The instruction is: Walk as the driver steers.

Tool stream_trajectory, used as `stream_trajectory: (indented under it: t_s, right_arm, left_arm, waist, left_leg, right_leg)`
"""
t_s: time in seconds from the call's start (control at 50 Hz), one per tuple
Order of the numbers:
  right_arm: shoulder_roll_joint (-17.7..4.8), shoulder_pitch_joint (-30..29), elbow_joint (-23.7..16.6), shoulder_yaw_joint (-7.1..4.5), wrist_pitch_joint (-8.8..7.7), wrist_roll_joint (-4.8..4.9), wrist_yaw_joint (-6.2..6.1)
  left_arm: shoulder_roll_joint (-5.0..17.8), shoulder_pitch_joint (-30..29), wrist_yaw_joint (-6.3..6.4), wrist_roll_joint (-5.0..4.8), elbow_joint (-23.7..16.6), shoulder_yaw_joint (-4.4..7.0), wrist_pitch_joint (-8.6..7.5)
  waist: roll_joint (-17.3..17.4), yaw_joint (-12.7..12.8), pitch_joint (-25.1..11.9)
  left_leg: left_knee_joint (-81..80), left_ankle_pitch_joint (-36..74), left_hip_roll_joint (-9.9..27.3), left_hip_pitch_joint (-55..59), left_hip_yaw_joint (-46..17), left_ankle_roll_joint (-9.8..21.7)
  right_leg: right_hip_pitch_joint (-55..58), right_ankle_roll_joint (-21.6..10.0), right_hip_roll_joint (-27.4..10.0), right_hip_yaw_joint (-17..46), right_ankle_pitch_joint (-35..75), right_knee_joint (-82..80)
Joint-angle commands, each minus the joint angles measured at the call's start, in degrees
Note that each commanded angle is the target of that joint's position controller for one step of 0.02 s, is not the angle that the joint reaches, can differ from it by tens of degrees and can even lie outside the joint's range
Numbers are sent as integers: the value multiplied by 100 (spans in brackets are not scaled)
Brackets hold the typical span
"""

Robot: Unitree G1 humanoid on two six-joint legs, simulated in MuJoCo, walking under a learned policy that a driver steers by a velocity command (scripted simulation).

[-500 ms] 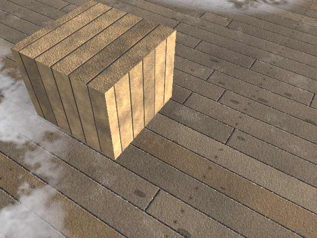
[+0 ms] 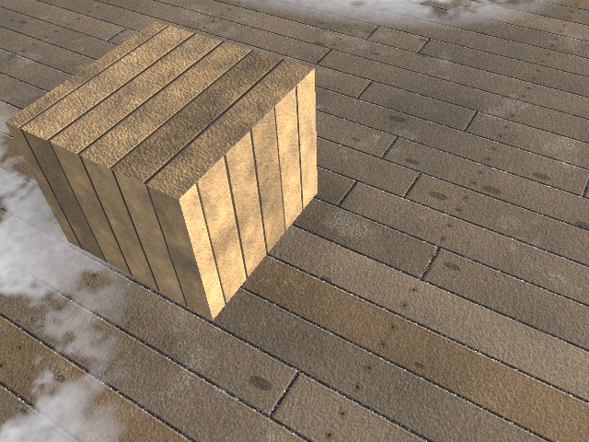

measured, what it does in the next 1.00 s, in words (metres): walks ahead: left foot, then right foot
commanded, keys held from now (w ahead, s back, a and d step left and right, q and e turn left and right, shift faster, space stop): w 0.48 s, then no key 0.24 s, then e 0.28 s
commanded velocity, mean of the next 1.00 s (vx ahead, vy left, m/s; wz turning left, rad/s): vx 0.28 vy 0.02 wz -0.07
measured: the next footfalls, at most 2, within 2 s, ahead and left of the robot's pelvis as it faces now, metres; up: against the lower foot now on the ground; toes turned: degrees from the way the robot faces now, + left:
left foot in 0.44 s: +0.40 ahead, +0.12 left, +0.00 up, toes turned +1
right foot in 0.86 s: +0.54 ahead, -0.09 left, +0.00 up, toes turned -1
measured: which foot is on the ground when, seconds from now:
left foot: up 0.00-0.42, down 0.44-0.86, up 0.88-1.00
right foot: down 0.00-0.46, up 0.48-0.84, down 0.86-1.00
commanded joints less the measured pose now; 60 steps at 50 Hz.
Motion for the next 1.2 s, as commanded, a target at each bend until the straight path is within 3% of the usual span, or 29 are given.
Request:
stream_trajectory:
  t_s: [0.02, 0.1, 0.16, 0.22, 0.32, 0.38, 0.42, 0.44, 0.46, 0.48, 0.5, 0.52, 0.54, 0.58, 0.62, 0.66, 0.68, 0.7, 0.72, 0.78, 0.84, 0.86, 0.88, 0.9, 0.92, 0.96, 1.02, 1.12, 1.2]
  right_arm:
    - [-574, -815, -806, -103, -342, 176, 9]
    - [-555, -960, -705, -174, -459, -12, 154]
    - [-262, -1259, -822, -115, -405, -31, 229]
    - [-78, -1944, -1090, -19, -403, -17, 261]
    - [-146, -2665, -1375, 23, -452, 40, 377]
    - [-405, -2477, -1396, -64, -493, 35, 430]
    - [-767, -1248, -1065, -253, -461, 48, 361]
    - [-974, -210, -771, -359, -421, 45, 284]
    - [-1460, 635, -582, -476, -380, -125, 234]
    - [-1121, 663, -485, -367, -346, -118, 244]
    - [-833, 38, -553, -247, -366, -93, 237]
    - [-668, -523, -658, -185, -394, -116, 232]
    - [-528, -865, -669, -141, -441, -158, 271]
    - [-401, -1074, -599, -91, -509, -209, 289]
    - [-490, -1085, -434, -82, -550, -200, 304]
    - [-631, -1116, -312, -93, -542, -207, 240]
    - [-612, -1137, -86, -89, -370, -125, 81]
    - [-604, -983, -201, -67, -372, -256, 72]
    - [-772, -758, -73, -103, -305, -233, 47]
    - [-795, -825, 62, -73, -196, -178, 25]
    - [-699, -811, 139, -70, -74, -74, -73]
    - [-615, -329, 220, -58, -52, -151, -95]
    - [-441, 249, 210, -6, -38, -281, -130]
    - [-416, 32, 104, 32, 42, -291, -140]
    - [-705, -119, 39, -27, 123, -191, -147]
    - [-841, -456, 59, -136, 276, -124, -217]
    - [-662, -648, -75, -131, 164, -144, -208]
    - [-517, -690, -32, -73, 69, -72, -165]
    - [-663, -278, 82, -132, 9, -42, -73]
  left_arm:
    - [986, 1033, -54, 77, 82, 154, -145]
    - [499, 743, -52, 79, -91, -19, -103]
    - [594, 1044, 34, 101, -30, -30, -16]
    - [737, 1033, 129, 117, -84, -30, 39]
    - [807, 1361, 174, 37, 12, 8, 57]
    - [936, 1199, 190, 36, -40, 86, 117]
    - [1005, 1057, 203, 103, -103, 125, 224]
    - [916, 1010, 204, 153, -186, 77, 248]
    - [233, 1517, 129, 188, -365, -118, 170]
    - [122, 1565, 56, 65, -255, -181, -5]
    - [761, 965, 5, -128, -468, -2, -139]
    - [873, 546, 14, -201, -595, 25, -193]
    - [757, 425, 63, -130, -604, 28, -177]
    - [584, 587, 118, 17, -577, 50, -11]
    - [340, 698, 138, 82, -605, -1, 128]
    - [333, 328, 169, 148, -822, -30, 191]
    - [361, -32, 169, 245, -1110, -71, 140]
    - [332, -198, 161, 213, -1009, -98, 98]
    - [396, -346, 171, 187, -1071, -89, 79]
    - [510, -395, 122, 106, -1110, -82, 148]
    - [914, -441, 68, 212, -1232, 78, 213]
    - [1210, -468, 78, 236, -1336, 159, 218]
    - [1641, -511, 93, 290, -1527, 223, 262]
    - [1359, -88, 91, 327, -1481, 176, 291]
    - [1267, -190, 72, 293, -1566, 173, 291]
    - [1065, -738, 134, 169, -1761, 163, 339]
    - [915, -1024, 251, 153, -1830, 166, 521]
    - [1106, -742, 303, 144, -1910, 325, 600]
    - [1087, -925, 341, 33, -2064, 378, 747]
  waist:
    - [-1108, 416, 604]
    - [-813, 265, 566]
    - [-729, 323, 456]
    - [-655, 424, 655]
    - [-699, 495, 919]
    - [-777, 131, 579]
    - [-949, -543, -325]
    - [-866, -996, -957]
    - [352, -844, -1947]
    - [1052, -784, -2435]
    - [758, -704, -1303]
    - [375, -477, -571]
    - [-70, -229, -188]
    - [0, 102, -164]
    - [59, 286, -135]
    - [157, 311, -82]
    - [680, 490, 7]
    - [410, 145, -140]
    - [322, 112, -334]
    - [282, 181, -539]
    - [50, 328, -350]
    - [-621, 173, -348]
    - [-1827, -157, -514]
    - [-1997, 131, -1045]
    - [-1418, 123, -1169]
    - [-670, 13, -689]
    - [-1140, -212, -510]
    - [-1155, -2, -738]
    - [-1170, -236, -647]
  left_leg:
    - [2483, -462, 72, -3469, -326, 153]
    - [2044, 1235, 622, -3364, 76, 211]
    - [1504, 1679, 587, -3299, 388, -32]
    - [302, 2336, 458, -2879, 587, -154]
    - [-780, 2834, 278, -2452, 626, 20]
    - [-973, 2463, 114, -1997, 622, 302]
    - [-984, 2201, -209, -430, 852, 594]
    - [-863, 2193, 99, 1222, 527, 824]
    - [-910, 1117, 1624, 3627, -1891, 1630]
    - [-2058, 278, 2345, 3897, -4045, 2059]
    - [-2328, 522, 2153, 2920, -3441, 1774]
    - [-2383, 1743, 1959, 1865, -2385, 1590]
    - [-2455, 3052, 1700, 997, -1598, 1453]
    - [-2654, 4258, 1401, 150, -764, 1339]
    - [-2772, 5076, 1305, -352, -323, 1422]
    - [-2803, 5466, 1157, -553, 63, 1408]
    - [-2574, 5626, 508, -866, 699, 1311]
    - [-2549, 5870, 595, -721, 615, 1228]
    - [-2448, 5611, 577, -512, 604, 1217]
    - [-2282, 4429, 1029, -99, 359, 1116]
    - [-1320, 2974, 895, -115, 358, 743]
    - [-574, 2077, 520, -262, 598, 451]
    - [845, -257, -280, -1209, 908, 52]
    - [2088, -1587, -597, -1927, 349, -109]
    - [2790, -1341, -412, -2189, -105, -104]
    - [2953, -473, -97, -2397, -245, -202]
    - [1743, 180, -119, -1685, 77, -330]
    - [208, 358, -255, -1093, 11, -450]
    - [-1191, 1014, -229, -340, 92, -212]
  right_leg:
    - [1901, -1263, -2245, 3923, -1578, -2307]
    - [1863, -640, -1418, 1915, 697, -2337]
    - [1812, -711, -1248, 1267, 2204, -2348]
    - [1266, -669, -1075, 850, 2360, -2571]
    - [1412, -711, -1300, 680, 2412, -2659]
    - [2004, -581, -1512, 604, 4111, -2025]
    - [2045, -410, -1347, 412, 5980, -527]
    - [1114, -267, -1141, 362, 5469, 767]
    - [-1186, 45, -313, 176, 2762, 3020]
    - [-2131, 88, 343, 828, -1333, 4328]
    - [-2658, 6, -12, 1043, -1234, 4741]
    - [-2540, -22, -310, 848, -786, 4572]
    - [-2259, 51, -534, 697, -468, 4199]
    - [-1540, 180, -732, 664, -204, 3755]
    - [-1273, 336, -728, 537, -83, 3288]
    - [-1307, 476, -696, 428, 362, 2412]
    - [-966, 479, -461, 90, 537, 1767]
    - [-824, 523, -303, 65, 1234, 1262]
    - [-680, 554, -162, -15, 1565, 950]
    - [-465, 412, -322, 410, 1859, 499]
    - [-197, 74, -219, 375, 1764, -158]
    - [88, -79, -667, 930, 3462, -514]
    - [834, -845, -1713, 2402, 5131, -711]
    - [1350, -1684, -2168, 3542, 4314, -1139]
    - [1238, -1664, -2089, 3678, 3025, -1304]
    - [458, -1122, -1587, 2945, 1633, -1415]
    - [-466, -808, -816, 2179, 284, -1675]
    - [-194, -913, -894, 2635, 394, -1690]
    - [-425, -615, -717, 2797, 147, -1582]
Over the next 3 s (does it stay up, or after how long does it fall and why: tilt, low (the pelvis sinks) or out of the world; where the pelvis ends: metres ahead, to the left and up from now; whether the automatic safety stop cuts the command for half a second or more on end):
stays up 0.50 0.00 0.01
